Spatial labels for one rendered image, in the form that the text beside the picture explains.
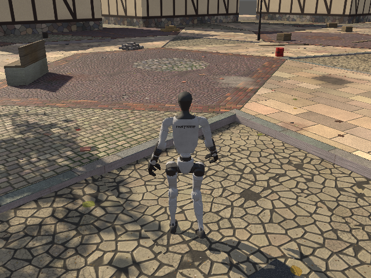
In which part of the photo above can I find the right robot hand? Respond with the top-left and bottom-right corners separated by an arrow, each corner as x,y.
205,154 -> 218,163

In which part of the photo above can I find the left robot upper arm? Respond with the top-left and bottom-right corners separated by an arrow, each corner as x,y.
157,117 -> 173,150

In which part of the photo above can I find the robot left thigh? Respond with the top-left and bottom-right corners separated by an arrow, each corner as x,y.
165,161 -> 178,199

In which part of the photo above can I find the right robot upper arm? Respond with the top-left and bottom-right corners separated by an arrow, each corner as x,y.
197,116 -> 214,147

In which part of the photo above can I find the robot right shin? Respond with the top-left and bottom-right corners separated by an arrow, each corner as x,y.
193,191 -> 203,231

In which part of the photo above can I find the left robot hand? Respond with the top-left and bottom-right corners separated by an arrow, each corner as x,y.
148,162 -> 161,176

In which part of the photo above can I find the robot left forearm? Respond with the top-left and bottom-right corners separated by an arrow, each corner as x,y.
150,141 -> 162,165

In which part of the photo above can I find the robot right forearm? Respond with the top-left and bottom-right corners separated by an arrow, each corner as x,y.
208,139 -> 217,156

